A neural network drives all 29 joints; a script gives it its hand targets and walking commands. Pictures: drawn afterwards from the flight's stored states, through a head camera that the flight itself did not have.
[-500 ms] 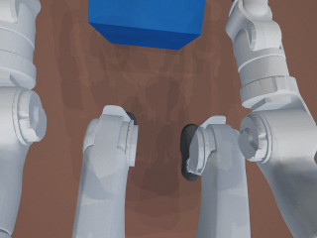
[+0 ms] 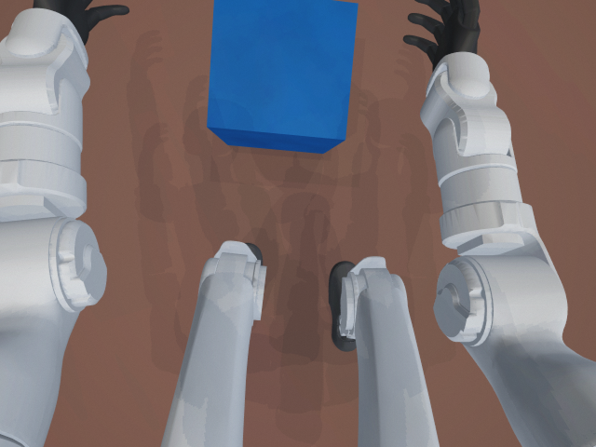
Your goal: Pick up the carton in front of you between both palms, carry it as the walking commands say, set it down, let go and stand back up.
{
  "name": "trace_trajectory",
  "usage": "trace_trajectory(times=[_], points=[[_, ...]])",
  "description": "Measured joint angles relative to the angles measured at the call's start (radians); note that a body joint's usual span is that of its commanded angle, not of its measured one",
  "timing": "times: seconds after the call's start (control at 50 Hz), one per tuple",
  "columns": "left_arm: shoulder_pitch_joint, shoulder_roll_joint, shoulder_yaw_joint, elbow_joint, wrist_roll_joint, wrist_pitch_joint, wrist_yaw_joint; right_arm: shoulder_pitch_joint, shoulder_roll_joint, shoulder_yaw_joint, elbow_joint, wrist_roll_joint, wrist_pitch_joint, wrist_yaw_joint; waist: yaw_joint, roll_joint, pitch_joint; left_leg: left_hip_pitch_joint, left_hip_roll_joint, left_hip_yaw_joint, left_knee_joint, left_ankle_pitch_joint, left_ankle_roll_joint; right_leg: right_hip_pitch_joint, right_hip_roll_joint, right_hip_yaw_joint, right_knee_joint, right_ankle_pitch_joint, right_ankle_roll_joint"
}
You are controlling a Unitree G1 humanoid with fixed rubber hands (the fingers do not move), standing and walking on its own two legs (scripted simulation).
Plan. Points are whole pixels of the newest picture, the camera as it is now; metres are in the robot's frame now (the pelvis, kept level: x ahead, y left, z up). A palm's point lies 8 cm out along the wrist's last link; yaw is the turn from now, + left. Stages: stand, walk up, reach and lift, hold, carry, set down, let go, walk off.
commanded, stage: set down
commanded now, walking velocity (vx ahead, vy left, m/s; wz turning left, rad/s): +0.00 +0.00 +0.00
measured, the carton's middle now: (280, 87) +0.56 +0.08 -0.40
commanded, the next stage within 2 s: let go in 0.30 s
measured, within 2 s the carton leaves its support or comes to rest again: neither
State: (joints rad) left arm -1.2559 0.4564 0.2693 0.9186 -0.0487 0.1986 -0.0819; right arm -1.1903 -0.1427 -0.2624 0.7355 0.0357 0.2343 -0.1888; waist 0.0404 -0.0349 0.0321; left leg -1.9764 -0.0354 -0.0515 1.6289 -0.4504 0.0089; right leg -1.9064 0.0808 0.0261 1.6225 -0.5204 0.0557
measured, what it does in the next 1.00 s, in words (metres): rises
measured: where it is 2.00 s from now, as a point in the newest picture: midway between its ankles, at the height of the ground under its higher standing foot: (293, 312)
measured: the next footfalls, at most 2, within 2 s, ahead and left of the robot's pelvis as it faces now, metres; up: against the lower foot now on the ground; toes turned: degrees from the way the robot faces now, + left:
none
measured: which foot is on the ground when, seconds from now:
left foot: down 0.00-1.00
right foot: down 0.00-1.00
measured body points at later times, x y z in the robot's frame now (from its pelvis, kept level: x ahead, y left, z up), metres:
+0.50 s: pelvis +0.03 +0.01 +0.13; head +0.33 +0.05 +0.47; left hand +0.50 +0.30 +0.01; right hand +0.52 -0.11 +0.01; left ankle +0.10 +0.11 -0.49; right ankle +0.09 -0.13 -0.49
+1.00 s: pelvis +0.09 +0.00 +0.23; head +0.23 +0.01 +0.65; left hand +0.33 +0.26 +0.13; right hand +0.37 -0.20 +0.13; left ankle +0.10 +0.11 -0.49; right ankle +0.09 -0.13 -0.49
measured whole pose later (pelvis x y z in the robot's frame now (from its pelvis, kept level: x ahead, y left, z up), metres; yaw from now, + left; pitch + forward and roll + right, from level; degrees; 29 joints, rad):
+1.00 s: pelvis +0.09 +0.00 +0.23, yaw +4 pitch +20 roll +0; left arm -0.09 0.22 0.14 0.58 0.00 -0.01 -0.07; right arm -0.06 -0.15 -0.10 0.53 -0.03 0.00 0.01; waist 0.00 -0.01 -0.05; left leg -0.72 -0.04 -0.06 0.62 -0.24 0.01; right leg -0.67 0.03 0.07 0.62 -0.30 0.01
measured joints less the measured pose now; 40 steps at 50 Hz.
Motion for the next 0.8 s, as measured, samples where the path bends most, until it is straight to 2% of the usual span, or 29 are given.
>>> trace_trajectory(times=[0.3,0.42,0.56,0.66,0.8], points=[[0.07,-0.044,0.062,0.019,0.076,-0.031,-0.036,0.098,0.037,-0.042,-0.013,-0.056,-0.022,0.035,-0.016,0.008,-0.058,0.263,-0.007,-0.008,-0.353,0.099,0.003,0.26,-0.017,0.014,-0.356,0.105,-0.005],[0.128,-0.072,0.078,0.005,0.133,-0.046,-0.038,0.164,0.05,-0.04,-0.026,-0.101,-0.037,0.053,-0.016,0.01,-0.061,0.373,-0.008,-0.006,-0.484,0.139,0.007,0.369,-0.025,0.022,-0.488,0.148,-0.005],[0.38,-0.128,0.04,-0.132,0.164,-0.055,-0.026,0.415,0.063,0.017,-0.122,-0.151,-0.056,0.087,-0.015,0.012,-0.058,0.56,-0.012,-0.002,-0.637,0.166,0.013,0.554,-0.038,0.032,-0.64,0.177,-0.006],[0.591,-0.161,0.0,-0.219,0.128,-0.086,-0.021,0.612,0.049,0.059,-0.169,-0.132,-0.093,0.117,-0.014,0.012,-0.061,0.716,-0.015,0.0,-0.732,0.174,0.016,0.708,-0.047,0.037,-0.735,0.186,-0.009],[0.827,-0.192,-0.054,-0.265,0.086,-0.146,-0.012,0.812,0.027,0.105,-0.16,-0.101,-0.162,0.157,-0.022,0.018,-0.1,0.909,-0.014,-0.002,-0.841,0.183,0.012,0.899,-0.053,0.038,-0.844,0.197,-0.019]])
